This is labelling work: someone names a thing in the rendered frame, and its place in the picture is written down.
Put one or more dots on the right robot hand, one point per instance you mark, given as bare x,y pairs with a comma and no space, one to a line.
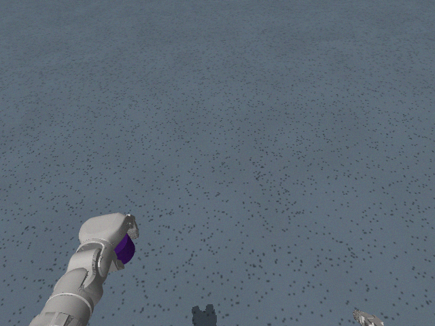
366,319

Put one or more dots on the tin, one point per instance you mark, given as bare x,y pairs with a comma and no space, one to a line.
125,249

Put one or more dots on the left robot arm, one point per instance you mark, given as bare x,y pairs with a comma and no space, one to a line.
80,288

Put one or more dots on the left robot hand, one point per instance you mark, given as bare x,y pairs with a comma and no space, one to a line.
111,228

